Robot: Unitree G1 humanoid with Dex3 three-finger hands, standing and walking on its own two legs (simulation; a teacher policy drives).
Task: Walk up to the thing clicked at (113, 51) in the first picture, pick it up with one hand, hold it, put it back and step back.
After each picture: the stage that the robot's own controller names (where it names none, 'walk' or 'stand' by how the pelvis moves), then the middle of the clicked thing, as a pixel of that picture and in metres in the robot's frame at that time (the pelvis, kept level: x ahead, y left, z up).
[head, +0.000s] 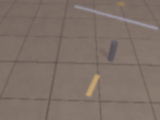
stand; (112, 51) +1.25 -0.31 -0.65
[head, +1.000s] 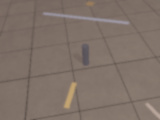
walk; (85, 55) +1.16 +0.06 -0.62
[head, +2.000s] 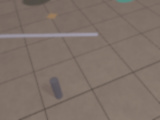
walk; (56, 88) +0.75 +0.29 -0.65
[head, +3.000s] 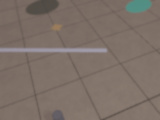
stand; out of the picture +0.47 +0.24 -0.65
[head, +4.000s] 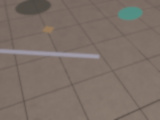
stand; out of the picture +0.41 +0.21 -0.65
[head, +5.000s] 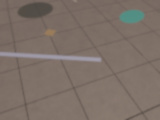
walk; out of the picture +0.40 +0.20 -0.66
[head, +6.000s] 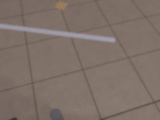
walk; (58, 118) +0.36 +0.18 -0.62
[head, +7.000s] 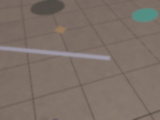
walk; out of the picture +0.42 +0.20 -0.64
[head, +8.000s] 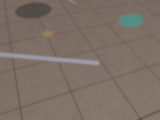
stand; out of the picture +0.36 +0.21 -0.64
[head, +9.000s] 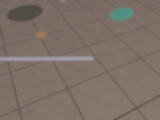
stand; out of the picture +0.39 +0.25 -0.64
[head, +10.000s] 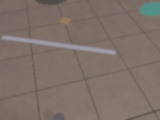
stand; out of the picture +0.40 +0.18 -0.64
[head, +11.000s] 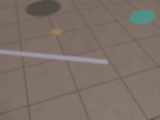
stand; out of the picture +0.35 +0.21 -0.65
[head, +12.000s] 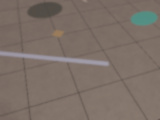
stand; out of the picture +0.34 +0.22 -0.66
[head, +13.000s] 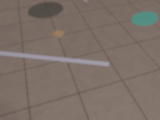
stand; out of the picture +0.34 +0.22 -0.66
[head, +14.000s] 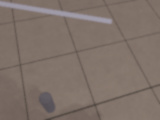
go down; (48, 103) +0.39 +0.19 -0.52
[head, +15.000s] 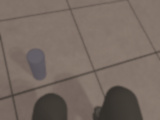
go down; (38, 66) +0.47 +0.16 -0.29
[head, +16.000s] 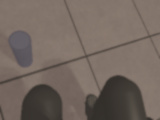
close in; (23, 52) +0.47 +0.17 -0.24
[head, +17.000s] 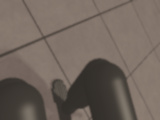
close; out of the picture +0.47 +0.20 -0.18
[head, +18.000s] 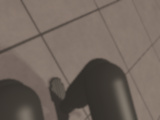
lift; out of the picture +0.46 +0.21 -0.18
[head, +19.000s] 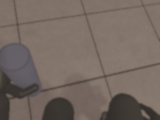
lift; (25, 76) +0.35 +0.19 -0.03
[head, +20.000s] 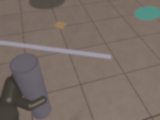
hold; (34, 90) +0.31 +0.16 +0.06
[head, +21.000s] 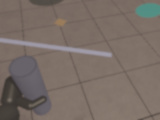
hold; (34, 90) +0.32 +0.17 +0.04
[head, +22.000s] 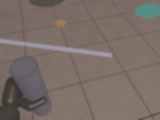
hold; (35, 90) +0.32 +0.17 +0.04
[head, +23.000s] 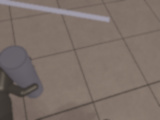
crouch; (26, 77) +0.37 +0.18 -0.02
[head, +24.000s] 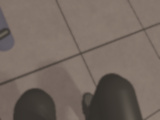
lower; out of the picture +0.52 +0.19 -0.06
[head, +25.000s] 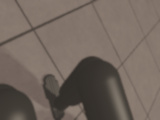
lower; out of the picture +0.50 +0.23 -0.19
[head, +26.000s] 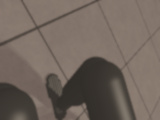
lower; out of the picture +0.49 +0.22 -0.20
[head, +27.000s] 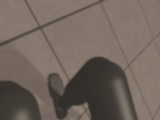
lower; out of the picture +0.47 +0.21 -0.20
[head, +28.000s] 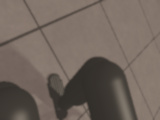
lower; out of the picture +0.47 +0.21 -0.20
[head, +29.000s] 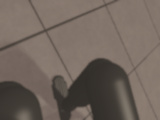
open; out of the picture +0.48 +0.20 -0.20
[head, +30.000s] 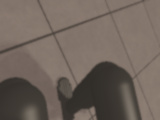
stand; out of the picture +0.47 +0.20 -0.20
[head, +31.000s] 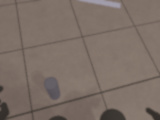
walk; (53, 89) +0.43 +0.14 -0.45
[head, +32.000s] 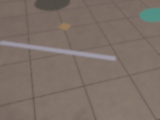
stand; out of the picture +0.38 +0.16 -0.60
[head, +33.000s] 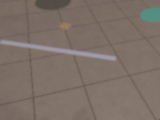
stand; out of the picture +0.38 +0.16 -0.60
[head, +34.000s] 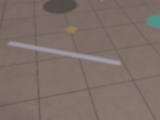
stand; out of the picture +0.38 +0.15 -0.63
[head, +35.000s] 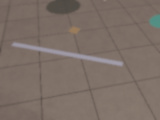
stand; out of the picture +0.38 +0.16 -0.65
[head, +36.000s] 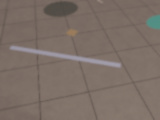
stand; out of the picture +0.37 +0.17 -0.66
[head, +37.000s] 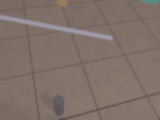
walk; (59, 106) +0.46 +0.11 -0.63
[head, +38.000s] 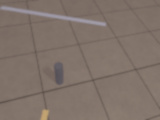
walk; (59, 74) +0.76 +0.18 -0.64
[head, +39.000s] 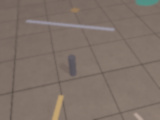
walk; (72, 66) +1.05 +0.19 -0.65
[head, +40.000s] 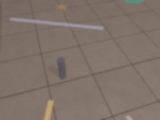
stand; (62, 68) +0.97 +0.19 -0.65
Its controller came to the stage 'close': yes
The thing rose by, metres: 0.69
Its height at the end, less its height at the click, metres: +0.00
